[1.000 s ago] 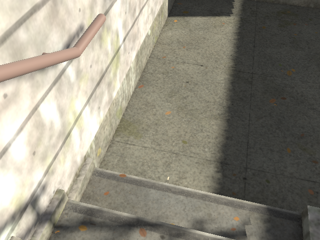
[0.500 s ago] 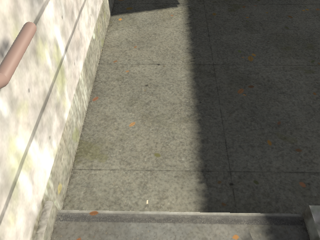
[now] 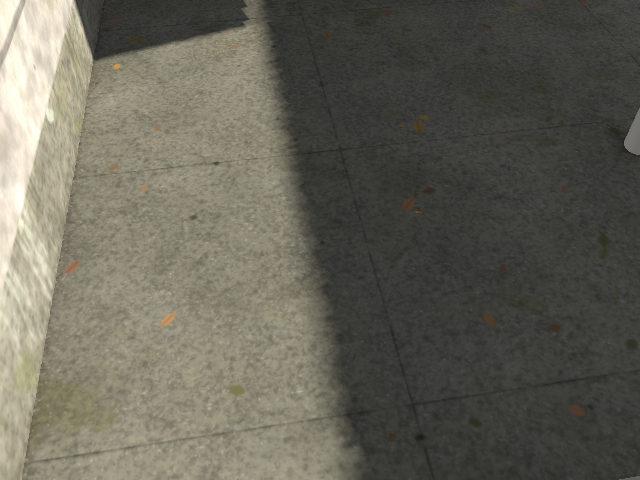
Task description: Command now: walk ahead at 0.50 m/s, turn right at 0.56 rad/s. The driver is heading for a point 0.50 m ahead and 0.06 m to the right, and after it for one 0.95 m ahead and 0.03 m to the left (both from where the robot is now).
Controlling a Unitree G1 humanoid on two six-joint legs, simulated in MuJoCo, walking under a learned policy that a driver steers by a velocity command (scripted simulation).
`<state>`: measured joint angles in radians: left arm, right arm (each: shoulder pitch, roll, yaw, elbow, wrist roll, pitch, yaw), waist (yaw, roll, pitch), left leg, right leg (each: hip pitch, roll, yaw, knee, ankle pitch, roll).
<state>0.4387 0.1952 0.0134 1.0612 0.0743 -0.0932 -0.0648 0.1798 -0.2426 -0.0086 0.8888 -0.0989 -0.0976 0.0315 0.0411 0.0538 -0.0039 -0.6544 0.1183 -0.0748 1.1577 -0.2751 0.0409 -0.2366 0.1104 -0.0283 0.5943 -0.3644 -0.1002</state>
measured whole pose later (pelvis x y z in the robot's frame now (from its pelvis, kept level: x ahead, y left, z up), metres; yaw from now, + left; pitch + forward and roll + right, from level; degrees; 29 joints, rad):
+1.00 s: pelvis +0.60 -0.11 -0.32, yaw -19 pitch +4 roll -1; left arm 0.10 0.22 0.04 0.98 0.00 -0.06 -0.03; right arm 0.42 -0.18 -0.05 1.01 0.06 -0.07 -0.04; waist -0.08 0.01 0.02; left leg -0.56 0.09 -0.13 1.67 -0.51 -0.02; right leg -0.38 0.01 -0.09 0.56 -0.24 -0.05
